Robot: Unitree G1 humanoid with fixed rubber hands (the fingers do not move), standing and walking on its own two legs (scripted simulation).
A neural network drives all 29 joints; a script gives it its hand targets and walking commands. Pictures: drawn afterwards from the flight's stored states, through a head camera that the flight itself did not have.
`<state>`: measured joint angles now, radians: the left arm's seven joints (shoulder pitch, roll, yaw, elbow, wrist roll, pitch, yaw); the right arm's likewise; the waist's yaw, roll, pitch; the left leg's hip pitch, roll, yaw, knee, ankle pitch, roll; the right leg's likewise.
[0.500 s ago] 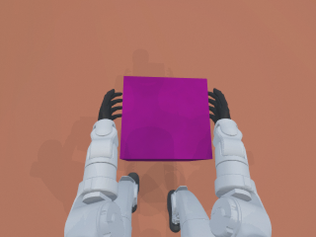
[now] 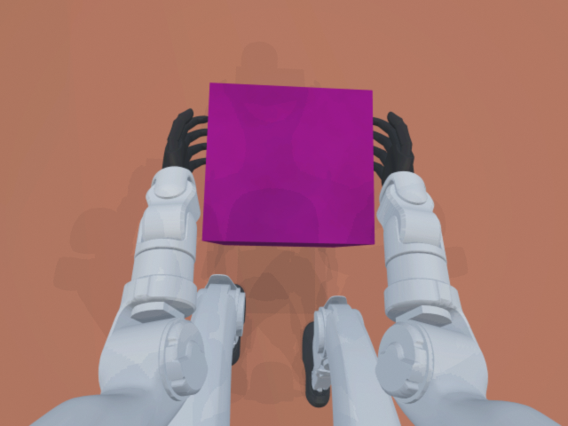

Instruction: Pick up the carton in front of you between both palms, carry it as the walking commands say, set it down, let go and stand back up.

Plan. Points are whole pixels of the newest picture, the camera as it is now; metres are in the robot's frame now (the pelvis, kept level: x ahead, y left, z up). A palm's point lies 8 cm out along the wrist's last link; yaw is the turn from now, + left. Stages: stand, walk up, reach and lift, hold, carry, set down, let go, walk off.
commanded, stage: set down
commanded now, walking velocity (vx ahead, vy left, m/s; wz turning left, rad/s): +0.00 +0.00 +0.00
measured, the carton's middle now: (284, 182) +0.44 +0.03 -0.15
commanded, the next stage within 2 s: none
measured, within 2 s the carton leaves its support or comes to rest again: rests again in 1.36 s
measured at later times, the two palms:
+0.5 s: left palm (196, 179) +0.46 +0.19 -0.25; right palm (356, 185) +0.47 -0.11 -0.23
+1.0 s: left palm (200, 177) +0.49 +0.20 -0.35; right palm (338, 193) +0.48 -0.10 -0.35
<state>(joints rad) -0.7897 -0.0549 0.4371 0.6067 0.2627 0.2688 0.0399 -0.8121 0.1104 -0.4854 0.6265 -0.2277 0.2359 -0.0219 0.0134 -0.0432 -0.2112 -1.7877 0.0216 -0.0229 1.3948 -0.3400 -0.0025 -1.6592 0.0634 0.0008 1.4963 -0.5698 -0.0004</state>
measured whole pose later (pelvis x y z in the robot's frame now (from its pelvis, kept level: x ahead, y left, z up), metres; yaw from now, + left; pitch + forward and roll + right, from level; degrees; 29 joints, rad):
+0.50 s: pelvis -0.03 +0.01 -0.12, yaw -3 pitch +47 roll -4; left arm -1.06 0.10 0.38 0.72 0.17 0.25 0.06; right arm -1.06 0.02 -0.43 0.71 -0.12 0.21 -0.10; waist 0.03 -0.05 -0.07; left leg -2.24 0.03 -0.04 1.80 -0.38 0.00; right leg -2.09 0.08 -0.02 1.91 -0.64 0.02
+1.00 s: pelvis -0.03 +0.00 -0.20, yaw -3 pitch +41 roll -3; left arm -1.32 0.29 0.20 1.02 -0.02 0.19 0.07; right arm -1.22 -0.07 -0.31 0.85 0.00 0.16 -0.19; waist 0.07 -0.04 0.16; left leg -2.39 0.02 -0.06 2.06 -0.39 -0.01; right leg -2.22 0.10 -0.04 2.19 -0.70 0.02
